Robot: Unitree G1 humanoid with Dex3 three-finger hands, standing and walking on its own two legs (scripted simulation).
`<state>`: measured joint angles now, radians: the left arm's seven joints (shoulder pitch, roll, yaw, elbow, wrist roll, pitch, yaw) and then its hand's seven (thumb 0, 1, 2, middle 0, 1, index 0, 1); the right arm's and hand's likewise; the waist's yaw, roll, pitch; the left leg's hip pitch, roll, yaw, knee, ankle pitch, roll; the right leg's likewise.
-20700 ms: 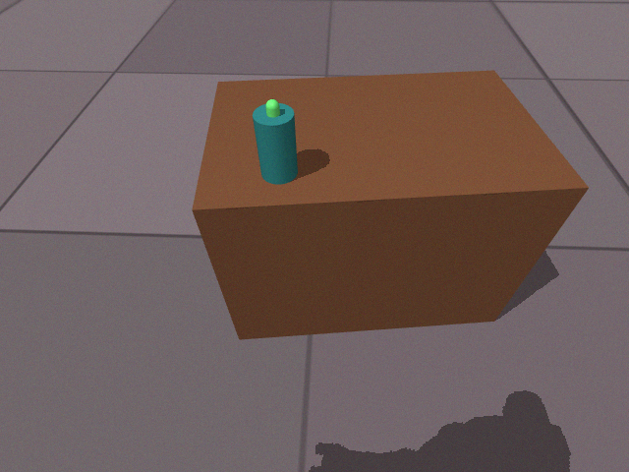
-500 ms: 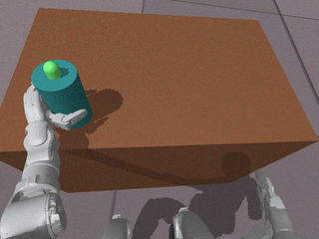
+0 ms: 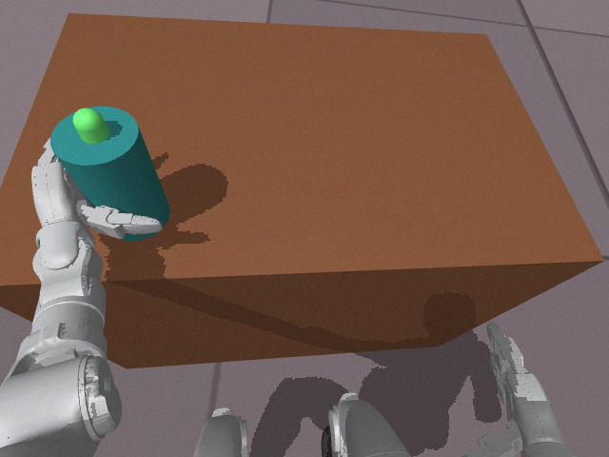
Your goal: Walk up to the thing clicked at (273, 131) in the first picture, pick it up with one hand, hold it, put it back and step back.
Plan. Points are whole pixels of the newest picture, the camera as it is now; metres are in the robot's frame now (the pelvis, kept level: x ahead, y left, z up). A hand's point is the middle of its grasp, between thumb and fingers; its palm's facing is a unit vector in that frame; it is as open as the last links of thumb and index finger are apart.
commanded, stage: withdraw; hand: left
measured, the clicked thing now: (115, 172) +0.47 +0.22 +0.06
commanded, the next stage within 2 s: rise in 0.44 s
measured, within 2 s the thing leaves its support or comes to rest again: neither
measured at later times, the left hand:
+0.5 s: hand (22, 133) +0.47 +0.28 +0.13, palm faces +0.30 -0.95 -0.02, open 17.6 cm
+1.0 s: hand out of the picture +0.38 +0.39 +0.10, palm faces +0.48 -0.78 -0.41, open 17.6 cm
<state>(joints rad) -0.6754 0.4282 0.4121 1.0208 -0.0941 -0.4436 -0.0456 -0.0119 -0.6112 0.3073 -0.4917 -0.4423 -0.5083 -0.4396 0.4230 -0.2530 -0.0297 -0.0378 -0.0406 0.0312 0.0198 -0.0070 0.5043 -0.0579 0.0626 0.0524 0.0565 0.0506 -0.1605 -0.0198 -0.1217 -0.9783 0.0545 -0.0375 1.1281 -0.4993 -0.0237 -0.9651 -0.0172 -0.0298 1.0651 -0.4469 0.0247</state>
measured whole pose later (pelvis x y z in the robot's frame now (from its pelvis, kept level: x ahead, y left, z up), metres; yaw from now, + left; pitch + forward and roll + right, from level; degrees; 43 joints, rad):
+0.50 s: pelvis +0.01 +0.00 +0.02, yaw +0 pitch +16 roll -2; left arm -0.68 0.55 0.48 0.93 -0.12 -0.28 -0.13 -0.01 -0.61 0.04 -0.06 -0.06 -0.08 -0.05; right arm 0.42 -0.25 -0.03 0.05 0.00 0.06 -0.02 -0.01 0.52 -0.06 0.06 0.05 0.06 0.05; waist -0.13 -0.01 -0.14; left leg -0.83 0.06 -0.03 1.03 -0.48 -0.02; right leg -0.82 -0.01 -0.02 0.96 -0.43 0.03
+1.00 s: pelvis +0.03 +0.00 +0.05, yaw +0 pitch +12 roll -2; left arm -0.37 0.63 0.44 0.83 0.00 -0.03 0.03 -0.01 -0.56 0.02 -0.06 -0.02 -0.06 -0.03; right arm 0.36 -0.27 -0.02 0.30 0.06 0.06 -0.01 -0.01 0.50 -0.07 0.06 0.05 0.06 0.05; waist -0.02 0.01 -0.12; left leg -0.61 0.05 -0.01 0.82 -0.43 -0.02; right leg -0.60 -0.02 -0.02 0.76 -0.37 0.03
